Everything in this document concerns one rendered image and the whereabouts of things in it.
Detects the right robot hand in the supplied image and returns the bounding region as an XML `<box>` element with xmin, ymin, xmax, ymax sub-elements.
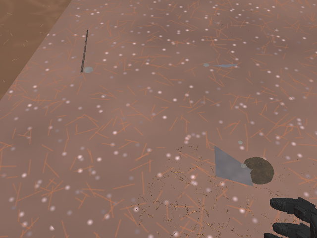
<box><xmin>264</xmin><ymin>197</ymin><xmax>317</xmax><ymax>238</ymax></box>

